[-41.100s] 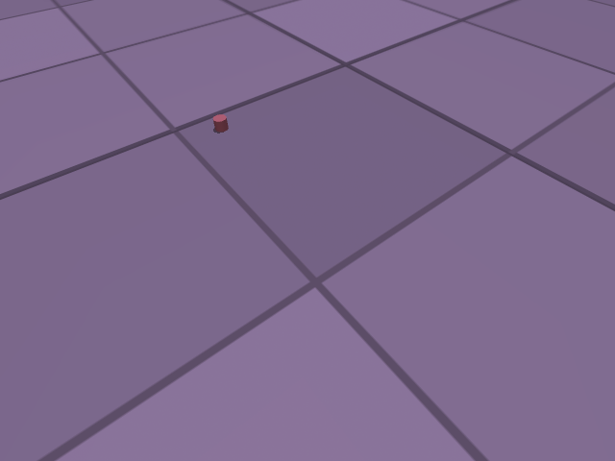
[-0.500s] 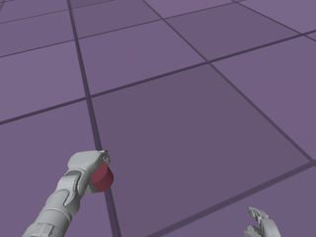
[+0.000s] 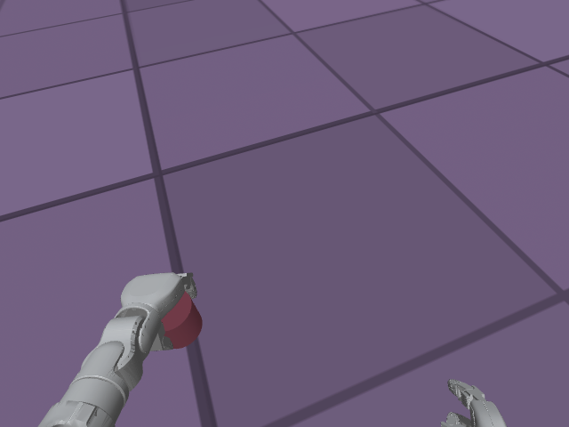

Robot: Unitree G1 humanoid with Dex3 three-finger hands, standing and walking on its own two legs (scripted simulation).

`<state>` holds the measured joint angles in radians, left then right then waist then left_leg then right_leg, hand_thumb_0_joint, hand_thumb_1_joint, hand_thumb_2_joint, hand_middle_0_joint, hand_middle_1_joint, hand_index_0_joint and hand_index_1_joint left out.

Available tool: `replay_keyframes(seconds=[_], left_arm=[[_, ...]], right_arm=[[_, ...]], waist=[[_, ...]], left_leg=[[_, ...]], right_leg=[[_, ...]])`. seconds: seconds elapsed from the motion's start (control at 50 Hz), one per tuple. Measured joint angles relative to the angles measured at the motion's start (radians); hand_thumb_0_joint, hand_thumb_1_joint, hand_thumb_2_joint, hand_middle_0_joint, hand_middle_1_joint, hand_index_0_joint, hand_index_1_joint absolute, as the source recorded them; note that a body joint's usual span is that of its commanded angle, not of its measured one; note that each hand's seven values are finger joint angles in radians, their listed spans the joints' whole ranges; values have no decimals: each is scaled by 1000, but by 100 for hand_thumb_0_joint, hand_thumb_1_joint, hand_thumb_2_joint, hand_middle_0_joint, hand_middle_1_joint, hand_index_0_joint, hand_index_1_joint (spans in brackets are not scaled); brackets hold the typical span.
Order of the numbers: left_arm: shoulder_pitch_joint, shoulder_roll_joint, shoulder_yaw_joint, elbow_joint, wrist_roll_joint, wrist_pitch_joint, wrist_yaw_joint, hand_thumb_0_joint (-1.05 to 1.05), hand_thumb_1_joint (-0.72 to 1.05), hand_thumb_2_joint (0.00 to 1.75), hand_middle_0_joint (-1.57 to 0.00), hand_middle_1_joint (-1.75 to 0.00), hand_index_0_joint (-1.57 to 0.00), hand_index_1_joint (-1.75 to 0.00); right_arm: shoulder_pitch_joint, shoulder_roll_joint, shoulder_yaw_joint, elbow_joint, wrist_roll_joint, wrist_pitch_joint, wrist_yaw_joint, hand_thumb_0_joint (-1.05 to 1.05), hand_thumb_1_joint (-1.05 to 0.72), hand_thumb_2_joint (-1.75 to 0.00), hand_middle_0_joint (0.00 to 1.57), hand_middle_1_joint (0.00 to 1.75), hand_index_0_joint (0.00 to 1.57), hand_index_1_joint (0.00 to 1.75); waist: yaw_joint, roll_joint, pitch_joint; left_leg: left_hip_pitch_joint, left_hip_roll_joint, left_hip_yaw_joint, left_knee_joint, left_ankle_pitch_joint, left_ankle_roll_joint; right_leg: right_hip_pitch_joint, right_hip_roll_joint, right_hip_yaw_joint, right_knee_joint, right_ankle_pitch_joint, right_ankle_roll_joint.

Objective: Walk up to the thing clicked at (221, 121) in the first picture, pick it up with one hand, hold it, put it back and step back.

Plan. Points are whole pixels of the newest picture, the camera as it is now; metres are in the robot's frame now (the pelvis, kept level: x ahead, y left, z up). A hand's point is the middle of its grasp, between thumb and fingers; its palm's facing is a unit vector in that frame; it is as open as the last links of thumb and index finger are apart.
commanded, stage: crouch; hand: left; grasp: from above
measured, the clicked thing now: (174, 318) +0.30 +0.22 -0.08
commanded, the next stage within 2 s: lower in 1.98 s
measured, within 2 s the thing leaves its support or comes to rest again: neither
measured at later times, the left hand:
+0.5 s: hand (184, 337) +0.30 +0.23 -0.16, palm faces -0.44 +0.04 -0.90, open 10.4 cm
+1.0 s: hand (217, 350) +0.36 +0.22 -0.41, palm faces -0.46 +0.01 -0.89, open 10.4 cm
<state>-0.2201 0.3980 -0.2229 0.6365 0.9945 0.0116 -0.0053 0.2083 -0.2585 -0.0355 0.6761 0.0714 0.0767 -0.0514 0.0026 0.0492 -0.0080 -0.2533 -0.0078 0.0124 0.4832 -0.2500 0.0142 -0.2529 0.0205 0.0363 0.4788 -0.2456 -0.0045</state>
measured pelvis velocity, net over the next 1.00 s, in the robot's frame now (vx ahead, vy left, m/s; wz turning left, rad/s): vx -0.08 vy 0.00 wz -0.02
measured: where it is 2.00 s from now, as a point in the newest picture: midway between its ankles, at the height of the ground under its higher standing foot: outside the picture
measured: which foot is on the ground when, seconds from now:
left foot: down 0.00-1.00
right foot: down 0.00-1.00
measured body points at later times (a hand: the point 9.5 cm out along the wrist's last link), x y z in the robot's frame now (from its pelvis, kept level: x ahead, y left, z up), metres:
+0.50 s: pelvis -0.03 +0.00 -0.06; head +0.05 +0.01 +0.38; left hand +0.32 +0.22 -0.11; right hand +0.08 -0.28 -0.17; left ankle +0.00 +0.11 -0.74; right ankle +0.00 -0.12 -0.74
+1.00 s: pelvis -0.08 +0.00 -0.27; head +0.12 +0.02 +0.14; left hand +0.38 +0.22 -0.36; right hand -0.05 -0.27 -0.39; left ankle +0.00 +0.11 -0.74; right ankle +0.00 -0.12 -0.74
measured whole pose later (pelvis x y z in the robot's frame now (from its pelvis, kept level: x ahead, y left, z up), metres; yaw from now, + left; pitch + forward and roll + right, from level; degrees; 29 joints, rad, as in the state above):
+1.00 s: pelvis -0.08 +0.00 -0.27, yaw -1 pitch +36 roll -4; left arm -0.82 0.49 -0.04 1.32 1.17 -0.09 0.35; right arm 0.24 -0.23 -0.01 0.74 -0.05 -0.03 0.01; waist -0.18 0.05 -0.20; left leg -1.84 -0.01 -0.03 1.83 -0.62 0.02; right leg -1.80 0.03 -0.04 1.79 -0.61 0.00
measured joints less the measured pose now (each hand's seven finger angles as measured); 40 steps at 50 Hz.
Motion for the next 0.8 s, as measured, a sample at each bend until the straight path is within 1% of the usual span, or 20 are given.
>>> replay_keyframes(seconds=[0.08, 0.16, 0.24, 0.32, 0.4, 0.5, 0.56, 0.62, 0.66, 0.8], left_arm=[[-1, -2, -2, 2, -2, -5, 0, -3, -4, 69, -61, -81, -55, -72], [-6, -9, -1, 26, 4, -10, 23, -3, -4, 69, -61, -81, -55, -72], [-22, -22, 3, 88, 24, -19, 73, -3, -4, 70, -61, -81, -55, -72], [-72, -33, -4, 192, 61, -32, 136, -3, -5, 70, -62, -81, -55, -72], [-147, -37, -2, 307, 106, -51, 202, -3, -4, 70, -61, -82, -55, -73], [-245, -33, 28, 411, 163, -73, 296, -2, -4, 70, -59, -83, -54, -74], [-315, -26, 49, 483, 182, -70, 347, -2, -3, 70, -58, -84, -53, -75], [-387, -11, 75, 547, 187, -62, 371, -2, -3, 70, -57, -85, -52, -76], [-423, 1, 92, 567, 178, -52, 378, -2, -3, 70, -57, -86, -51, -76], [-519, 38, 136, 615, 155, -38, 362, -2, -3, 70, -57, -86, -52, -77]], right_arm=[[2, 0, 1, 0, 0, 0, 0, 1, -92, -90, 20, 30, 20, 30], [-1, 2, 3, -2, -1, 2, 2, 1, -91, -90, 20, 30, 20, 30], [-6, 7, 5, -8, -6, 4, 8, 1, -91, -90, 20, 30, 20, 30], [-10, 7, 5, -6, -18, 0, 19, 1, -90, -90, 20, 30, 20, 30], [-7, 1, -5, 7, -36, -16, 34, 1, -90, -90, 20, 30, 20, 30], [16, -17, -26, 18, -60, -36, 49, 1, -90, -90, 20, 30, 20, 30], [26, -26, -33, 29, -70, -43, 47, 0, -91, -90, 20, 30, 20, 30], [36, -25, -36, 37, -78, -53, 41, 0, -91, -89, 20, 30, 20, 30], [45, -22, -35, 40, -84, -61, 39, 0, -91, -89, 20, 30, 20, 30], [58, 1, -20, 58, -102, -79, 38, 1, -91, -89, 20, 30, 20, 30]], waist=[[1, 1, -1], [-4, -3, -1], [-13, -13, 3], [-22, -29, 2], [-35, -43, -28], [-55, -45, -98], [-76, -37, -133], [-99, -30, -159], [-114, -24, -172], [-150, 0, -189]], left_leg=[[2, -1, 0, -1, 0, 1], [-2, -3, -1, 2, 0, 2], [-31, -4, -4, 21, -3, 2], [-117, -3, -12, 88, -21, 1], [-291, 0, -19, 233, -69, -1], [-584, 7, -24, 499, -165, 0], [-752, 9, -26, 653, -216, 2], [-914, 10, -25, 790, -255, 4], [-1015, 10, -25, 871, -275, 6], [-1303, 6, -26, 1106, -324, 9]], right_leg=[[3, -1, 0, -3, 1, 1], [-1, -3, -1, 0, 0, 2], [-28, -4, -5, 20, -5, 3], [-109, -2, -13, 81, -22, 2], [-276, 2, -24, 217, -68, 1], [-564, 12, -33, 471, -158, 2], [-731, 16, -38, 622, -207, 3], [-893, 17, -41, 759, -247, 8], [-994, 17, -42, 841, -267, 9], [-1280, 15, -50, 1077, -319, 10]])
